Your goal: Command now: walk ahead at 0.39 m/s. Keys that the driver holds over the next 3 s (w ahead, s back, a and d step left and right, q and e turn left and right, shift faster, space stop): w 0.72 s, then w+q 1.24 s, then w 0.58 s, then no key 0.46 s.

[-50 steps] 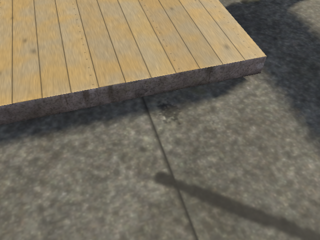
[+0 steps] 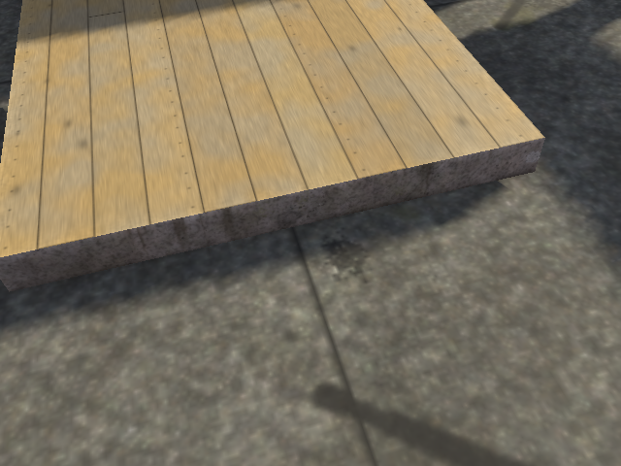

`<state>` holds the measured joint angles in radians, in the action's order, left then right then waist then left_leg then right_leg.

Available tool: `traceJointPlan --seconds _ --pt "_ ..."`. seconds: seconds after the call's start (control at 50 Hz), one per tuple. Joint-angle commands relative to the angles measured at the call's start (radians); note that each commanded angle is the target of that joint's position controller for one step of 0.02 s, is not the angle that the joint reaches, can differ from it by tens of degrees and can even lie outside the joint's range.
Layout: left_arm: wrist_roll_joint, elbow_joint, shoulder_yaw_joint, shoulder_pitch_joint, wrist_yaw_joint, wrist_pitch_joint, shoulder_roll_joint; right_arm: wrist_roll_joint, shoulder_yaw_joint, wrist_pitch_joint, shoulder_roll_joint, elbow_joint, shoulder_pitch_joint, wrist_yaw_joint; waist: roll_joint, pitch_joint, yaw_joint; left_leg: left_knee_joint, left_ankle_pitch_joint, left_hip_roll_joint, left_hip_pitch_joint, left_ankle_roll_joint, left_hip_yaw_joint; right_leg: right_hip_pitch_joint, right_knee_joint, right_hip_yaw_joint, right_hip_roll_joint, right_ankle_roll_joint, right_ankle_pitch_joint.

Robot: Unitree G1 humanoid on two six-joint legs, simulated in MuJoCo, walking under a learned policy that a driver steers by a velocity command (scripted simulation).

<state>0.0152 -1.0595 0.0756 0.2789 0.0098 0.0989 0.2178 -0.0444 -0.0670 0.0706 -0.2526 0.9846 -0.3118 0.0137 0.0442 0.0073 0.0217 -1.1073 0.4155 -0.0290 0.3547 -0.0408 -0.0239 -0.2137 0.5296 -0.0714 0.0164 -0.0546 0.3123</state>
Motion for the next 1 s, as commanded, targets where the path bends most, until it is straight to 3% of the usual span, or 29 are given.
traceJointPlan --seconds 0.02,0.06,0.14,0.2,0.28,0.32,0.34,0.36,0.38,0.4,0.42,0.44,0.46,0.48,0.5,0.52,0.54,0.58,0.62,0.66,0.74,0.84,0.86,0.88,0.92,0.94,0.96,0.98,1.0 --pt "-0.008 0.033 -0.01 0.019 0.007 0.019 0.096 0.008 -0.016 0.043 -0.077 -0.111 0.12 -0.008 -0.102 0.087 0.004 -0.097 -0.165 -0.109 0.452 -0.032 -0.047 0.216 -0.396 0.424 -0.297 -0.143 0.063" --pt "-0.018 0.018 -0.024 0.063 0.003 0.011 0.072 0.019 -0.017 0.027 -0.055 -0.096 0.102 -0.018 -0.11 0.075 -0.005 -0.034 -0.224 -0.118 0.382 -0.012 -0.012 0.171 -0.412 0.29 -0.245 -0.124 -0.099" --pt "-0.023 0.015 -0.026 0.113 -0.022 0.001 0.119 0.024 0.0 0.013 -0.021 -0.156 0.253 -0.02 -0.091 0.107 0.018 0.207 -0.349 -0.104 0.404 0.036 0.029 0.141 -0.441 0.183 -0.218 -0.137 -0.267" --pt "-0.016 0.018 -0.02 0.139 -0.03 -0.001 0.149 0.02 0.012 0.015 -0.016 -0.186 0.358 -0.029 -0.11 0.117 0.042 0.407 -0.453 -0.07 0.327 0.042 0.058 0.126 -0.464 0.137 -0.213 -0.131 -0.276" --pt "0.003 -0.004 -0.009 0.186 -0.033 -0.013 0.149 0.014 0.015 0.018 -0.034 -0.219 0.434 -0.047 -0.105 0.146 0.042 0.528 -0.45 -0.059 0.325 0.008 0.037 0.243 -0.434 0.117 -0.266 -0.122 -0.319" --pt "0.003 -0.002 0.001 0.171 -0.033 -0.021 0.161 0.015 0.01 0.023 -0.054 -0.224 0.427 -0.057 -0.114 0.125 0.015 0.562 -0.391 -0.045 0.28 -0.022 0.042 0.297 -0.373 0.105 -0.288 -0.108 -0.425" --pt "0.001 0.004 0.006 0.155 -0.034 -0.026 0.175 0.016 0.0 0.023 -0.077 -0.216 0.382 -0.059 -0.133 0.089 -0.016 0.568 -0.359 -0.021 0.199 -0.04 0.055 0.313 -0.313 0.097 -0.291 -0.098 -0.583" --pt "-0.003 0.008 0.01 0.137 -0.033 -0.034 0.184 0.017 -0.017 0.023 -0.108 -0.196 0.294 -0.058 -0.151 0.022 -0.069 0.563 -0.334 0.017 0.069 -0.061 0.084 0.313 -0.199 0.079 -0.278 -0.084 -0.773" --pt "-0.008 0.015 0.006 0.125 -0.032 -0.042 0.172 0.015 -0.043 0.02 -0.15 -0.139 0.117 -0.052 -0.144 -0.08 -0.151 0.569 -0.328 0.052 -0.154 -0.09 0.106 0.257 0.006 0.044 -0.229 -0.057 -0.866" --pt "-0.022 0.038 -0.009 0.129 -0.031 -0.044 0.14 0.024 -0.064 0.016 -0.215 -0.095 -0.072 -0.041 -0.057 -0.216 -0.211 0.545 -0.281 -0.104 -0.479 -0.145 -0.081 0.022 0.323 0.017 -0.175 -0.024 -0.618" --pt "-0.017 0.047 -0.054 0.262 -0.016 -0.022 -0.026 0.035 -0.073 0.015 -0.287 -0.062 -0.144 -0.045 0.246 -0.371 -0.12 0.713 -0.007 -0.348 -0.781 -0.311 -0.604 -0.351 0.695 0.053 0.039 0.042 0.126" --pt "0.013 0.04 -0.034 0.19 -0.009 0.01 0.063 0.033 -0.046 0.018 -0.191 -0.065 -0.119 -0.047 0.173 -0.354 -0.151 0.848 0.093 -0.341 -0.746 -0.288 -0.744 -0.461 0.843 0.207 0.025 0.022 0.234" --pt "0.039 0.083 -0.015 0.082 -0.006 0.028 0.133 0.031 -0.031 0.025 -0.148 -0.078 -0.015 -0.044 0.135 -0.195 -0.128 0.855 0.038 -0.317 -0.61 -0.237 -0.585 -0.541 0.878 0.184 -0.032 -0.001 0.162" --pt "0.036 0.102 -0.013 0.019 -0.015 0.035 0.147 0.036 -0.02 0.032 -0.117 -0.101 0.081 -0.044 0.033 -0.124 -0.094 0.872 -0.08 -0.285 -0.448 -0.212 -0.448 -0.502 0.836 0.16 -0.093 -0.011 0.059" --pt "0.019 0.107 -0.005 -0.005 -0.024 0.031 0.144 0.047 -0.012 0.04 -0.089 -0.102 0.135 -0.048 -0.005 -0.071 -0.059 0.897 -0.191 -0.251 -0.308 -0.196 -0.343 -0.449 0.771 0.149 -0.133 -0.011 -0.007" --pt "0.01 0.103 -0.001 0.021 -0.027 0.017 0.127 0.058 -0.003 0.047 -0.065 -0.096 0.155 -0.051 0.017 -0.064 -0.021 0.92 -0.242 -0.217 -0.228 -0.182 -0.274 -0.377 0.726 0.161 -0.164 -0.014 -0.045" --pt "0.009 0.1 -0.003 0.041 -0.027 0.003 0.103 0.058 0.001 0.048 -0.051 -0.085 0.153 -0.053 0.027 -0.056 -0.005 0.943 -0.26 -0.2 -0.186 -0.185 -0.238 -0.343 0.694 0.159 -0.17 -0.013 -0.054" --pt "0.008 0.11 -0.004 0.029 -0.028 -0.016 0.083 0.05 0.0 0.05 -0.07 -0.061 0.116 -0.047 0.02 -0.018 0.008 0.985 -0.288 -0.194 -0.137 -0.2 -0.184 -0.359 0.623 0.147 -0.184 -0.002 -0.065" --pt "-0.003 0.142 -0.002 -0.053 -0.03 -0.023 0.095 0.05 -0.007 0.051 -0.11 -0.049 0.08 -0.032 -0.004 0.021 -0.003 1.015 -0.307 -0.2 -0.141 -0.212 -0.164 -0.441 0.516 0.142 -0.194 0.023 -0.146" --pt "-0.011 0.17 -0.002 -0.132 -0.027 -0.022 0.097 0.048 -0.008 0.045 -0.124 -0.039 0.042 -0.019 -0.014 0.035 -0.023 1.024 -0.335 -0.197 -0.176 -0.203 -0.139 -0.499 0.393 0.138 -0.19 0.042 -0.256" --pt "-0.006 0.207 -0.012 -0.277 -0.014 -0.01 0.083 0.035 -0.007 0.036 -0.133 -0.019 -0.031 -0.008 -0.006 0.054 -0.07 1.021 -0.373 -0.156 -0.206 -0.164 -0.062 -0.456 0.152 0.092 -0.142 0.052 -0.426" --pt "0.003 0.258 -0.021 -0.413 0.012 0.009 0.092 0.024 -0.014 0.01 -0.144 0.01 -0.114 -0.002 0.004 0.087 -0.103 0.94 -0.386 -0.193 -0.329 -0.159 -0.102 -0.441 -0.012 0.099 -0.098 0.055 -0.378" --pt "0.005 0.264 -0.019 -0.413 0.017 0.015 0.103 0.022 -0.018 0.005 -0.149 0.01 -0.112 0.001 0.013 0.082 -0.092 0.914 -0.395 -0.205 -0.348 -0.152 -0.118 -0.416 -0.038 0.107 -0.093 0.048 -0.352" --pt "-0.069 0.261 -0.031 -0.359 0.03 -0.011 0.086 0.088 -0.006 0.011 -0.119 0.004 -0.116 -0.005 0.04 0.059 -0.08 0.887 -0.507 -0.17 -0.339 -0.132 -0.099 -0.313 -0.018 0.037 -0.076 0.043 -0.314" --pt "-0.07 0.233 -0.013 -0.205 0.021 -0.011 0.127 0.084 -0.02 0.014 -0.152 0.002 -0.095 -0.011 0.061 0.002 -0.01 0.721 -0.692 -0.148 -0.324 -0.101 -0.1 -0.107 -0.055 0.031 -0.037 0.017 -0.182" --pt "-0.078 0.189 0.004 -0.038 0.008 0.004 0.173 0.079 -0.018 0.015 -0.142 -0.001 -0.095 -0.013 0.01 -0.088 0.061 0.509 -0.672 -0.09 -0.259 -0.081 -0.063 0.103 -0.084 0.054 -0.058 -0.009 -0.174" --pt "-0.096 0.176 0.024 0.147 -0.009 0.015 0.272 0.073 -0.005 0.017 -0.084 -0.047 -0.108 -0.014 -0.143 -0.261 0.11 0.195 -0.358 -0.018 -0.09 -0.065 -0.008 0.36 -0.075 0.31 -0.318 -0.042 -0.131" --pt "-0.079 0.164 0.051 0.147 -0.009 -0.001 0.368 0.027 0.008 0.011 0.003 -0.067 -0.225 -0.013 -0.423 -0.376 0.046 -0.073 0.155 0.118 0.221 -0.04 0.036 0.56 -0.225 0.704 -0.508 -0.14 -0.053" --pt "-0.062 0.195 0.029 0.06 -0.008 -0.014 0.26 0.047 -0.016 -0.002 -0.111 -0.044 -0.151 -0.008 -0.212 -0.268 0.038 -0.139 0.083 0.037 0.274 -0.063 -0.05 0.431 -0.258 0.647 -0.444 -0.11 0.057"
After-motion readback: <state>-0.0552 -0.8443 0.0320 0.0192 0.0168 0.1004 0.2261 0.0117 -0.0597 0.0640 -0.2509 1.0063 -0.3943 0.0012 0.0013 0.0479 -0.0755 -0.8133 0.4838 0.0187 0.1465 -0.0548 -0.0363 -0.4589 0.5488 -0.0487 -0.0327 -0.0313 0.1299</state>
